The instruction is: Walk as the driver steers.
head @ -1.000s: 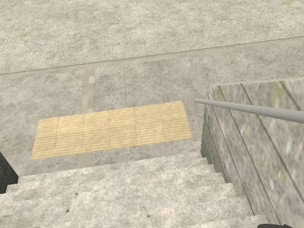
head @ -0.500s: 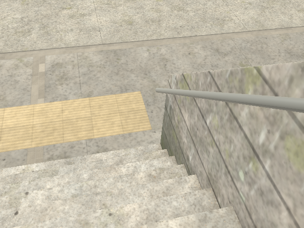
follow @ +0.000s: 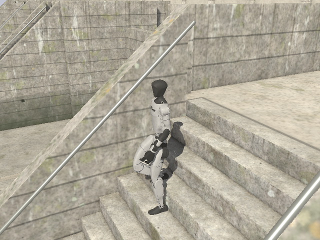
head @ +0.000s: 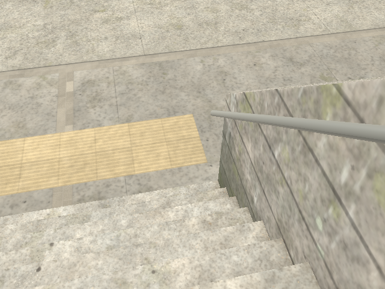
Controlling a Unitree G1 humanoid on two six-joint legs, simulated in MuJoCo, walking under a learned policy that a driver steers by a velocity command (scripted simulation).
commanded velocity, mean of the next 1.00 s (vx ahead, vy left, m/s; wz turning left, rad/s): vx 0.10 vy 0.00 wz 0.00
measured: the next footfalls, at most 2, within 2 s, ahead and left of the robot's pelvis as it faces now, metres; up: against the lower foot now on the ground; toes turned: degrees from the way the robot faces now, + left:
right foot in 1.12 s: +0.18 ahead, -0.16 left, +0.00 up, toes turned +2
left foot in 1.52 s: +0.35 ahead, +0.03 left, -0.20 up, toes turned +0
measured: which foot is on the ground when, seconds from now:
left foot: down 0.00-1.00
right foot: down 0.00-0.74, up 0.76-1.00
